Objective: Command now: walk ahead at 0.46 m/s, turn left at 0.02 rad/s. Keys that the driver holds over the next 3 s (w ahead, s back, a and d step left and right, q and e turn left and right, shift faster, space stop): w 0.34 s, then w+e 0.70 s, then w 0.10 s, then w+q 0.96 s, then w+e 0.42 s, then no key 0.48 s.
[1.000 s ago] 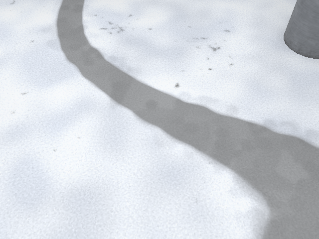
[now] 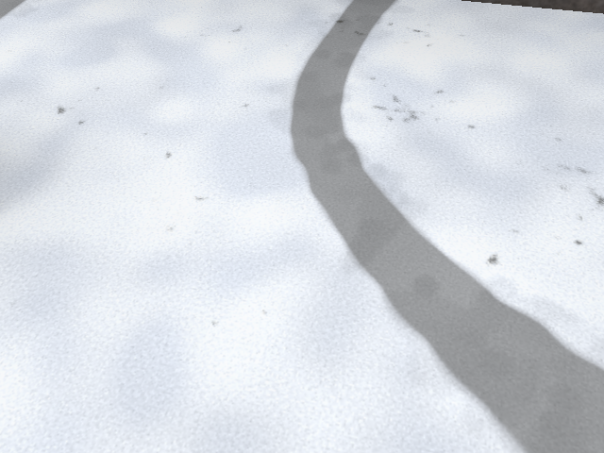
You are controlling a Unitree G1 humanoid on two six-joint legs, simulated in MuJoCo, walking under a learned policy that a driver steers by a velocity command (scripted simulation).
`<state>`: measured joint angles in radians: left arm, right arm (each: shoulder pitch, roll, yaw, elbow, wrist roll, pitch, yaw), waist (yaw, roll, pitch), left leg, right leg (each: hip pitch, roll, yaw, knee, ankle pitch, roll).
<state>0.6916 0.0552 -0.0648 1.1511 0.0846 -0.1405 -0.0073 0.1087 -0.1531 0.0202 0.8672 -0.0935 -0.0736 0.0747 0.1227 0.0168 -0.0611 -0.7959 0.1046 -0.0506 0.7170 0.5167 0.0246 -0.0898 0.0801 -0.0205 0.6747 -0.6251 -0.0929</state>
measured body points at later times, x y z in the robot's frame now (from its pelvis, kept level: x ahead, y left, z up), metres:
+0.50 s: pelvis +0.32 +0.06 -0.13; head +0.36 +0.05 +0.32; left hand +0.51 +0.30 -0.23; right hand +0.29 -0.19 -0.28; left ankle +0.27 +0.16 -0.86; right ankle +0.49 -0.10 -0.80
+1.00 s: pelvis +0.61 -0.04 -0.11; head +0.64 -0.07 +0.33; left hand +0.71 +0.22 -0.23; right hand +0.76 -0.34 -0.21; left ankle +0.83 +0.10 -0.80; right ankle +0.56 -0.09 -0.86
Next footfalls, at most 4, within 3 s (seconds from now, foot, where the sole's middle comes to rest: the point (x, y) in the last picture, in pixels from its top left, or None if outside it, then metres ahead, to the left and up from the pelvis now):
0.20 left None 0.31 0.16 -0.90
0.66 right None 0.60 -0.09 -0.90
1.18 left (361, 343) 0.91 0.00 -0.90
1.62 right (466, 312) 1.05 -0.30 -0.90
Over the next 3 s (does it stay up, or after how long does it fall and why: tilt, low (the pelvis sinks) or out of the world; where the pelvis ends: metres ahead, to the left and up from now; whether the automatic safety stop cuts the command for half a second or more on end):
stays up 1.58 -0.14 -0.13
